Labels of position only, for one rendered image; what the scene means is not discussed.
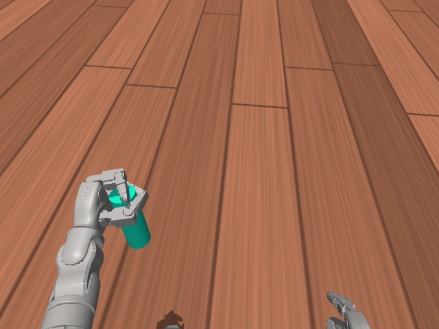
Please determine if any right robot hand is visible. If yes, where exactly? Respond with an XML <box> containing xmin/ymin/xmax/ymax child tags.
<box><xmin>326</xmin><ymin>291</ymin><xmax>371</xmax><ymax>329</ymax></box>

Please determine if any left robot hand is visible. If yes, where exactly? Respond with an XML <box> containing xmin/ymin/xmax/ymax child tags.
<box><xmin>73</xmin><ymin>168</ymin><xmax>149</xmax><ymax>234</ymax></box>

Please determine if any can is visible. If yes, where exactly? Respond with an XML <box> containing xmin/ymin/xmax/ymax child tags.
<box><xmin>109</xmin><ymin>185</ymin><xmax>151</xmax><ymax>249</ymax></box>

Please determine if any left robot arm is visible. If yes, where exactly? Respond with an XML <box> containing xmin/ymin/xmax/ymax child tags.
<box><xmin>40</xmin><ymin>226</ymin><xmax>105</xmax><ymax>329</ymax></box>

